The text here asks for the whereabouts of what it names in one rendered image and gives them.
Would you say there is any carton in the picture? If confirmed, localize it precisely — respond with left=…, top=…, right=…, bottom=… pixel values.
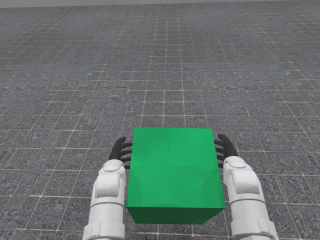
left=126, top=127, right=226, bottom=225

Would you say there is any left robot hand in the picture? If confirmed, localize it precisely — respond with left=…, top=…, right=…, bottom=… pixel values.
left=108, top=136, right=133, bottom=169

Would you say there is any right robot forearm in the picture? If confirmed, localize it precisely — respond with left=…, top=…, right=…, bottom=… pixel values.
left=223, top=156, right=279, bottom=240

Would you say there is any right robot hand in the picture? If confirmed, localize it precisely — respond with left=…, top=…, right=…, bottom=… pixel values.
left=214, top=134, right=238, bottom=168

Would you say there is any left robot forearm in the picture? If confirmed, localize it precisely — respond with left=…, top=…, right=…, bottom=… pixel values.
left=82, top=159, right=126, bottom=240

